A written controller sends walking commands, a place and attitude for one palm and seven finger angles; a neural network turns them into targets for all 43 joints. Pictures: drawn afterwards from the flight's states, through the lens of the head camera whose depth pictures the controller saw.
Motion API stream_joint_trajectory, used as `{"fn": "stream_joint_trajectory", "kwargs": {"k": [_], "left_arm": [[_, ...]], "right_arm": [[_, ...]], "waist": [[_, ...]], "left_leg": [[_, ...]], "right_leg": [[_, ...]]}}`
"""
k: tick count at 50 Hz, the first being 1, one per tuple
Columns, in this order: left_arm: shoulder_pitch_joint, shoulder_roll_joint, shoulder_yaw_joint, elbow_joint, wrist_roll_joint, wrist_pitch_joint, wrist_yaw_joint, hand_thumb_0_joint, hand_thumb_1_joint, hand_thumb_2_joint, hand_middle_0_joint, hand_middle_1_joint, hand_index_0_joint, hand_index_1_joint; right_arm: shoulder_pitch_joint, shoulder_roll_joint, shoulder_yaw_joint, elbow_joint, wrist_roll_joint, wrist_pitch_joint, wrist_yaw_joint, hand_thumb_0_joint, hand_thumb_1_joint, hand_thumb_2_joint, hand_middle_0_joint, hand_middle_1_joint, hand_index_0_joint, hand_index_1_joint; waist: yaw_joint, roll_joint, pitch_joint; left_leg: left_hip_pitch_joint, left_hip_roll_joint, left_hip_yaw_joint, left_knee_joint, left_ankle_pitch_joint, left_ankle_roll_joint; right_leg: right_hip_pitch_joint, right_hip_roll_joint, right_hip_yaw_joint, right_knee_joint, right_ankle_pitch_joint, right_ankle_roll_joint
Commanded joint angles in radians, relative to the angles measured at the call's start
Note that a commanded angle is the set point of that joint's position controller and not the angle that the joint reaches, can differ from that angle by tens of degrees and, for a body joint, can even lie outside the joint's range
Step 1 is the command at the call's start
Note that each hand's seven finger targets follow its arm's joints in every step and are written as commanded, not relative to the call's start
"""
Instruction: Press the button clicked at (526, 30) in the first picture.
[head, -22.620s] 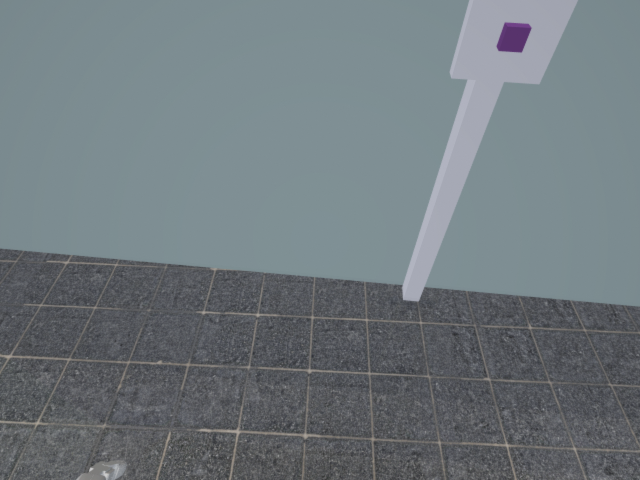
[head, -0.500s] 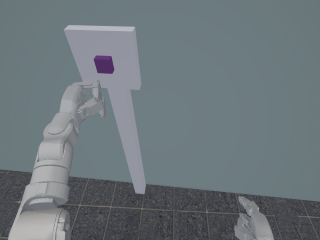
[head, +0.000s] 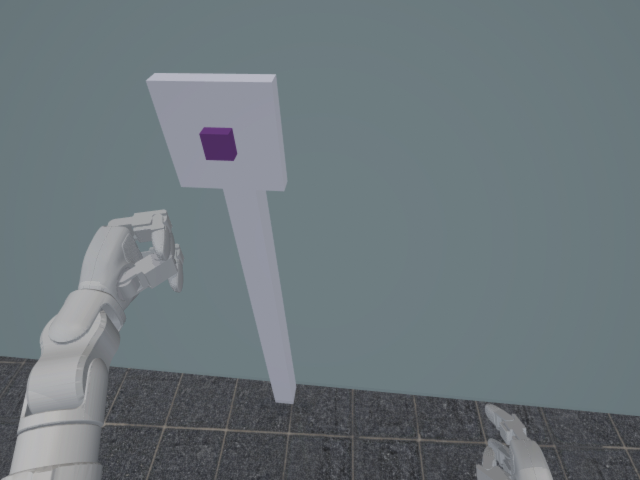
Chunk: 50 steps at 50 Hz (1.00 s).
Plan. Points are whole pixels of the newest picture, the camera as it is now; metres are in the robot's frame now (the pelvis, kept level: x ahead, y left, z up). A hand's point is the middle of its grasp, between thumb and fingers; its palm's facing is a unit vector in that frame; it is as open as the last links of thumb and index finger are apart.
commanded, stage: draw the hand back to the body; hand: left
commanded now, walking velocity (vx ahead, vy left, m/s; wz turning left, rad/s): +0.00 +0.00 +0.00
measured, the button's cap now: (219, 143) +0.52 +0.20 +0.19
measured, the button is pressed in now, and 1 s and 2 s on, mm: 0 0 0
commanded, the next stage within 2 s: step back with the hand held close in 0.96 s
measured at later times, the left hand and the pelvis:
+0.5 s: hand (111, 323) +0.22 +0.23 +0.16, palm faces +0.38 -0.87 -0.33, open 3.1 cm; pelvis +0.00 +0.01 +0.01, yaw +0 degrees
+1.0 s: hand (71, 354) +0.18 +0.25 +0.16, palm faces +0.44 -0.82 -0.36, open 3.1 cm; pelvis +0.00 +0.01 +0.00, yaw +0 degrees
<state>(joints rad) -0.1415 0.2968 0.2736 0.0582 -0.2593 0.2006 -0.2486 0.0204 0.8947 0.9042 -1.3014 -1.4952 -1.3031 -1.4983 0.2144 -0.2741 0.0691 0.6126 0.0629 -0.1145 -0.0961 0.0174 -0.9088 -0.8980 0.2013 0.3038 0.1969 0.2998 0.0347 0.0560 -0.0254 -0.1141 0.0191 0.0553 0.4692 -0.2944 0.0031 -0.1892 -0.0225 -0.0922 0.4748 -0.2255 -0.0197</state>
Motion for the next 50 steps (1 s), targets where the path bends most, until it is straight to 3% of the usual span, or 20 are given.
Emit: {"fn": "stream_joint_trajectory", "kwargs": {"k": [1,2,3,4,5,8,10,16,18,21,25,28,29,32,36,40,43,45,47,50], "left_arm": [[-0.136,0.158,0.01,-0.336,0.115,-0.202,0.209,0.0,0.9,0.9,-1.3,-1.5,-1.3,-1.5],[-0.056,0.132,-0.013,-0.338,0.131,-0.223,0.246,0.0,0.9,0.9,-1.3,-1.5,-1.3,-1.5],[-0.049,0.151,-0.001,-0.391,0.144,-0.249,0.274,0.0,0.9,0.9,-1.3,-1.5,-1.3,-1.5],[-0.024,0.166,0.008,-0.411,0.152,-0.268,0.292,0.0,0.9,0.9,-1.3,-1.5,-1.3,-1.5],[-0.027,0.189,0.03,-0.453,0.164,-0.287,0.31,0.0,0.9,0.9,-1.3,-1.5,-1.3,-1.5],[0.007,0.17,0.018,-0.484,0.188,-0.316,0.339,0.0,0.9,0.9,-1.3,-1.5,-1.3,-1.5],[0.038,0.163,0.008,-0.495,0.195,-0.328,0.348,0.0,0.9,0.9,-1.3,-1.5,-1.3,-1.5],[0.182,0.157,0.023,-0.552,0.21,-0.355,0.364,0.0,0.9,0.9,-1.3,-1.5,-1.3,-1.5],[0.263,0.15,0.031,-0.573,0.21,-0.358,0.364,0.0,0.9,0.9,-1.3,-1.5,-1.3,-1.5],[0.349,0.157,0.055,-0.591,0.208,-0.357,0.361,0.0,0.9,0.9,-1.3,-1.5,-1.3,-1.5],[0.418,0.171,0.08,-0.659,0.214,-0.365,0.364,0.0,0.9,0.9,-1.3,-1.5,-1.3,-1.5],[0.493,0.168,0.093,-0.681,0.215,-0.367,0.369,0.0,0.9,0.9,-1.3,-1.5,-1.3,-1.5],[0.521,0.167,0.095,-0.673,0.215,-0.365,0.369,0.0,0.9,0.9,-1.3,-1.5,-1.3,-1.5],[0.573,0.166,0.104,-0.716,0.216,-0.37,0.372,0.0,0.9,0.9,-1.3,-1.5,-1.3,-1.5],[0.556,0.163,0.089,-0.75,0.227,-0.369,0.377,0.0,0.9,0.9,-1.3,-1.5,-1.3,-1.5],[0.538,0.155,0.082,-0.721,0.229,-0.364,0.383,0.0,0.9,0.9,-1.3,-1.5,-1.3,-1.5],[0.547,0.157,0.092,-0.72,0.228,-0.366,0.385,0.0,0.9,0.9,-1.3,-1.5,-1.3,-1.5],[0.544,0.164,0.095,-0.732,0.229,-0.366,0.385,0.0,0.9,0.9,-1.3,-1.5,-1.3,-1.5],[0.558,0.162,0.099,-0.735,0.228,-0.366,0.385,0.0,0.9,0.9,-1.3,-1.5,-1.3,-1.5],[0.556,0.16,0.096,-0.733,0.226,-0.363,0.381,0.0,0.9,0.9,-1.3,-1.5,-1.3,-1.5]], "right_arm": [[-0.157,-0.079,-0.05,-0.138,-0.048,-0.094,0.004,0.0,-0.9,-0.9,0.2,0.3,0.2,0.3],[-0.153,-0.075,-0.051,-0.133,-0.05,-0.085,0.012,0.0,-0.9,-0.9,0.2,0.3,0.2,0.3],[-0.153,-0.075,-0.055,-0.134,-0.052,-0.078,0.016,0.0,-0.9,-0.9,0.2,0.3,0.2,0.3],[-0.157,-0.076,-0.059,-0.126,-0.058,-0.072,0.018,0.0,-0.9,-0.9,0.2,0.3,0.2,0.3],[-0.157,-0.071,-0.061,-0.129,-0.06,-0.065,0.02,0.0,-0.9,-0.9,0.2,0.3,0.2,0.3],[-0.168,-0.057,-0.06,-0.121,-0.064,-0.049,0.02,0.0,-0.9,-0.9,0.2,0.3,0.2,0.3],[-0.176,-0.056,-0.062,-0.12,-0.066,-0.045,0.018,0.0,-0.9,-0.9,0.2,0.3,0.2,0.3],[-0.181,-0.052,-0.067,-0.117,-0.075,-0.041,0.021,0.0,-0.9,-0.9,0.2,0.3,0.2,0.3],[-0.178,-0.053,-0.071,-0.121,-0.077,-0.039,0.025,0.0,-0.9,-0.9,0.2,0.3,0.2,0.3],[-0.18,-0.052,-0.075,-0.125,-0.079,-0.033,0.029,0.0,-0.9,-0.9,0.2,0.3,0.2,0.3],[-0.176,-0.05,-0.079,-0.134,-0.079,-0.035,0.03,0.0,-0.9,-0.9,0.2,0.3,0.2,0.3],[-0.167,-0.046,-0.081,-0.14,-0.079,-0.041,0.028,0.0,-0.9,-0.9,0.2,0.3,0.2,0.3],[-0.167,-0.046,-0.082,-0.142,-0.08,-0.042,0.026,0.0,-0.9,-0.9,0.2,0.3,0.2,0.3],[-0.156,-0.045,-0.085,-0.148,-0.079,-0.048,0.023,0.0,-0.9,-0.9,0.2,0.3,0.2,0.3],[-0.152,-0.047,-0.082,-0.146,-0.077,-0.062,0.019,0.0,-0.9,-0.9,0.2,0.3,0.2,0.3],[-0.143,-0.048,-0.079,-0.138,-0.08,-0.073,0.012,0.0,-0.9,-0.9,0.2,0.3,0.2,0.3],[-0.144,-0.046,-0.08,-0.138,-0.081,-0.071,0.012,0.0,-0.9,-0.9,0.2,0.3,0.2,0.3],[-0.147,-0.044,-0.078,-0.138,-0.082,-0.074,0.014,0.0,-0.9,-0.9,0.2,0.3,0.2,0.3],[-0.143,-0.044,-0.077,-0.14,-0.084,-0.073,0.017,0.0,-0.9,-0.9,0.2,0.3,0.2,0.3],[-0.15,-0.043,-0.075,-0.143,-0.083,-0.071,0.019,0.0,-0.9,-0.9,0.2,0.3,0.2,0.3]], "waist": [[0.002,-0.036,-0.008],[0.008,-0.076,-0.019],[0.007,-0.069,-0.068],[0.01,-0.078,-0.072],[0.01,-0.04,-0.108],[0.005,0.017,-0.081],[0.004,-0.001,-0.053],[0.017,0.008,-0.057],[0.025,-0.022,-0.067],[0.029,-0.05,-0.029],[0.033,0.015,-0.022],[0.037,0.002,-0.014],[0.038,-0.032,0.004],[0.038,-0.018,-0.003],[0.029,0.029,0.034],[0.026,-0.017,0.061],[0.033,-0.021,0.033],[0.037,0.04,0.023],[0.039,0.011,0.011],[0.039,0.022,0.032]], "left_leg": [[-0.053,-0.016,-0.046,-0.109,0.121,0.025],[-0.046,-0.01,-0.049,-0.118,0.132,0.026],[-0.027,-0.01,-0.046,-0.123,0.146,0.026],[-0.021,-0.012,-0.039,-0.123,0.154,0.029],[-0.006,-0.013,-0.035,-0.126,0.165,0.028],[0.015,-0.015,-0.028,-0.137,0.181,0.024],[0.023,-0.01,-0.032,-0.147,0.171,0.027],[0.038,-0.01,-0.043,-0.152,0.213,0.025],[0.033,-0.007,-0.046,-0.147,0.254,0.024],[0.013,-0.004,-0.047,-0.146,0.246,0.024],[0.012,-0.001,-0.048,-0.142,0.24,0.019],[0.004,0.0,-0.049,-0.14,0.238,0.017],[-0.003,0.001,-0.052,-0.141,0.225,0.017],[-0.001,0.003,-0.048,-0.134,0.231,0.018],[-0.008,0.004,-0.054,-0.137,0.202,0.014],[-0.013,0.004,-0.062,-0.142,0.177,0.017],[-0.007,0.002,-0.061,-0.138,0.197,0.017],[-0.007,0.0,-0.061,-0.138,0.205,0.012],[-0.009,0.001,-0.066,-0.136,0.239,0.009],[-0.018,0.004,-0.066,-0.142,0.227,0.006]], "right_leg": [[0.038,0.01,0.056,-0.139,0.055,-0.001],[0.063,0.012,0.056,-0.137,0.065,0.0],[0.099,0.011,0.06,-0.131,0.081,0.001],[0.114,0.011,0.067,-0.145,0.09,0.002],[0.14,0.007,0.074,-0.143,0.101,0.002],[0.142,0.007,0.075,-0.158,0.114,-0.001],[0.134,0.008,0.076,-0.178,0.092,0.0],[0.164,0.01,0.069,-0.174,0.123,-0.003],[0.183,0.012,0.064,-0.159,0.163,-0.002],[0.174,0.012,0.066,-0.166,0.153,-0.001],[0.163,0.011,0.072,-0.166,0.14,-0.003],[0.16,0.013,0.069,-0.162,0.137,-0.004],[0.151,0.018,0.07,-0.172,0.118,-0.004],[0.151,0.016,0.072,-0.165,0.129,-0.003],[0.122,0.018,0.07,-0.17,0.096,-0.005],[0.107,0.017,0.066,-0.177,0.063,-0.004],[0.129,0.017,0.064,-0.168,0.082,-0.006],[0.139,0.013,0.069,-0.162,0.095,-0.008],[0.158,0.017,0.062,-0.151,0.13,-0.009],[0.151,0.017,0.062,-0.154,0.117,-0.008]]}}
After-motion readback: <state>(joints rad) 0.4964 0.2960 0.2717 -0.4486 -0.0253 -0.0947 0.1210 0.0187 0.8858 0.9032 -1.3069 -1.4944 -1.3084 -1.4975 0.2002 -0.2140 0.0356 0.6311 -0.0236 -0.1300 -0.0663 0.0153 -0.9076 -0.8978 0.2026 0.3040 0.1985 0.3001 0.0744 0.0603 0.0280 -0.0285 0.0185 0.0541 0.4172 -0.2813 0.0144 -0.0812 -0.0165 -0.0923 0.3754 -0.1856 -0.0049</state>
